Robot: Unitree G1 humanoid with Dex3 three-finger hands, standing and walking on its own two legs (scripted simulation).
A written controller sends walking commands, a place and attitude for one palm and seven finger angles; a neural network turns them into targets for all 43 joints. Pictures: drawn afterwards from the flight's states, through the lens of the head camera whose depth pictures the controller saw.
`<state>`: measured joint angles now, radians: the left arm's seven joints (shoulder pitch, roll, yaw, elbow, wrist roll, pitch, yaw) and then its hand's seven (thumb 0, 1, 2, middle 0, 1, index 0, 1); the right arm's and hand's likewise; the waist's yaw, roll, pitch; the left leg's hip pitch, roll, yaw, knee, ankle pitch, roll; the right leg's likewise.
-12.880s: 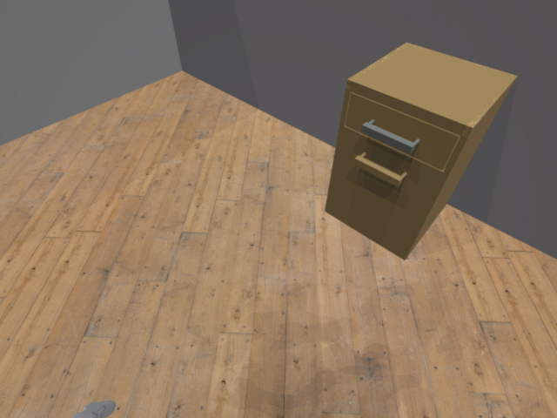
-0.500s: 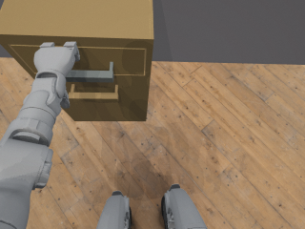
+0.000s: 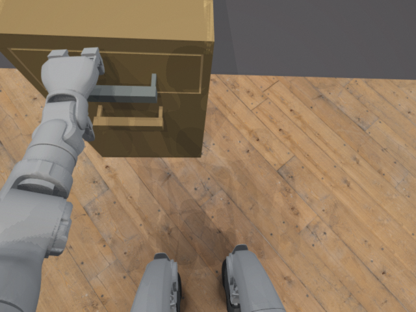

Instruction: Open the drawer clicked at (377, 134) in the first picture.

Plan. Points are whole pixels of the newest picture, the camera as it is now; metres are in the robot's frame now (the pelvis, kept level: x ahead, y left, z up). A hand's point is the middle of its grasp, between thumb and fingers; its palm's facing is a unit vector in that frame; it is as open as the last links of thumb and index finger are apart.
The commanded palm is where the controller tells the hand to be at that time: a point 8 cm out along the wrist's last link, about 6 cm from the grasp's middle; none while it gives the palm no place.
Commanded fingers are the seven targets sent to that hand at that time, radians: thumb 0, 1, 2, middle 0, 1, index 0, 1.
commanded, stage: move the hooked fingers above the handle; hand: left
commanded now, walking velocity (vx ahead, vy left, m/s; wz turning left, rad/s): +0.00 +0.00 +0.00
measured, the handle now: (115, 85) +0.60 +0.18 -0.08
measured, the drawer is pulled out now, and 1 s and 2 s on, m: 0.00 0.00 0.00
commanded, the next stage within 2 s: lower the fingers behind the handle in 1.08 s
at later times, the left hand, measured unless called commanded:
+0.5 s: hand (88, 99) +0.53 +0.21 -0.03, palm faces -0.13 +0.00 -0.99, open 13.8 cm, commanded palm +0.54 +0.17 +0.03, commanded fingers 0.00 -0.50 0.30 -0.30 -1.20 -0.30 -1.20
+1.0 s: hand (103, 99) +0.53 +0.19 -0.03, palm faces -0.12 -0.02 -0.99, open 13.9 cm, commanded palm +0.54 +0.17 +0.03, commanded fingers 0.00 -0.50 0.30 -0.30 -1.20 -0.30 -1.20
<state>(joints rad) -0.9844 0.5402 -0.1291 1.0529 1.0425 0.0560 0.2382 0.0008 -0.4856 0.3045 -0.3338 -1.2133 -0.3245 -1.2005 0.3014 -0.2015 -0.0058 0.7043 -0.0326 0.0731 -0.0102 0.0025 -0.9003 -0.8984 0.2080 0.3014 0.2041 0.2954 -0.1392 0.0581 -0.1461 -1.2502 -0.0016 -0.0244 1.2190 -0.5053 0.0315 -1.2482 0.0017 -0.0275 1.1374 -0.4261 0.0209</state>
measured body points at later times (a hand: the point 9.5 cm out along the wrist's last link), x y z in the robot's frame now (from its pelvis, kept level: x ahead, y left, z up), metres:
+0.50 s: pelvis -0.01 +0.00 -0.01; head +0.18 +0.01 +0.40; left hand +0.53 +0.21 +0.03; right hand +0.00 -0.26 -0.14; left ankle +0.02 +0.10 -0.63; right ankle +0.05 -0.14 -0.63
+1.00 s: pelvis +0.00 +0.00 -0.01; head +0.18 +0.00 +0.40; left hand +0.53 +0.19 +0.02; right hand -0.01 -0.27 -0.14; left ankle +0.02 +0.10 -0.63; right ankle +0.05 -0.14 -0.63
